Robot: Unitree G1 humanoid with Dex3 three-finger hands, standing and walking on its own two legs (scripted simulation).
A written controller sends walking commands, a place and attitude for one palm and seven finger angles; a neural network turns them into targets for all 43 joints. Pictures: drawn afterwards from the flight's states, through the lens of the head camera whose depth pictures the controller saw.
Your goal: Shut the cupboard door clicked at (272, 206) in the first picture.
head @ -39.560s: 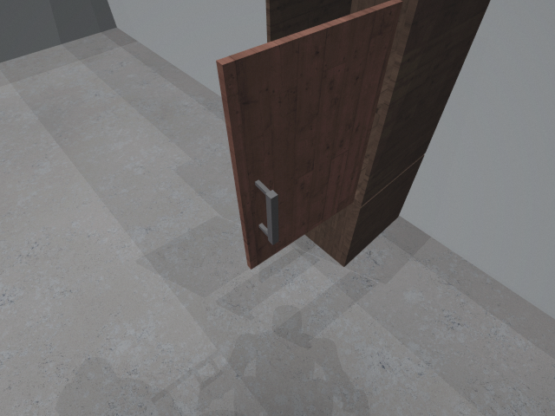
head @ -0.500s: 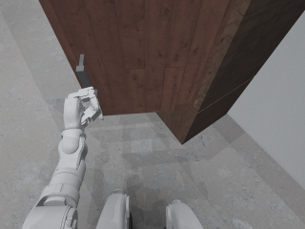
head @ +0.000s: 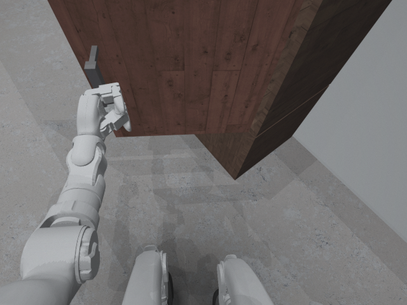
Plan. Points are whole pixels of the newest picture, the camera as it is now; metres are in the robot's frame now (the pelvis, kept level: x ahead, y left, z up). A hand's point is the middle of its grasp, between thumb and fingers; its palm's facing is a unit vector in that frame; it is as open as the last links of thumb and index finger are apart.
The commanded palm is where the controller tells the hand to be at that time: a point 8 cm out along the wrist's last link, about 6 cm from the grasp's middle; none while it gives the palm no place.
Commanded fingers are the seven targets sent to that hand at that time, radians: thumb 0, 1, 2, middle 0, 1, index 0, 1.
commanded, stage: push the door shut along its arc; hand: left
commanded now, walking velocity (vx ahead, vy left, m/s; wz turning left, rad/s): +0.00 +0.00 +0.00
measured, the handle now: (105, 88) +0.54 +0.18 +0.04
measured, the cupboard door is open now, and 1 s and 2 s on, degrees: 56 43 39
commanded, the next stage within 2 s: pull the fist back off the door in 1.06 s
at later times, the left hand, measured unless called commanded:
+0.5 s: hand (138, 88) +0.54 +0.12 +0.05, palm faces -0.14 -0.99 -0.04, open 3.1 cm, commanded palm +0.53 +0.15 +0.04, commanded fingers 0.00 0.90 0.90 -1.30 -1.50 -1.30 -1.50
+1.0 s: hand (152, 67) +0.59 +0.09 +0.05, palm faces -0.26 -0.96 -0.03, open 3.0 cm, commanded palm +0.60 +0.11 +0.04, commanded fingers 0.00 0.90 0.90 -1.30 -1.50 -1.30 -1.50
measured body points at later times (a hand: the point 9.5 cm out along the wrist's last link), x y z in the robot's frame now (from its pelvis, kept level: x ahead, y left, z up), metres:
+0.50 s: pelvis -0.01 +0.01 -0.02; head +0.15 +0.03 +0.40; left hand +0.54 +0.17 +0.05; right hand -0.01 -0.26 -0.13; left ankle +0.08 +0.11 -0.60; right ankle +0.00 -0.11 -0.60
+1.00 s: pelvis +0.00 +0.00 -0.04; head +0.19 +0.02 +0.37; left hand +0.60 +0.14 +0.05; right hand -0.04 -0.26 -0.14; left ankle +0.08 +0.11 -0.60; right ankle +0.00 -0.11 -0.60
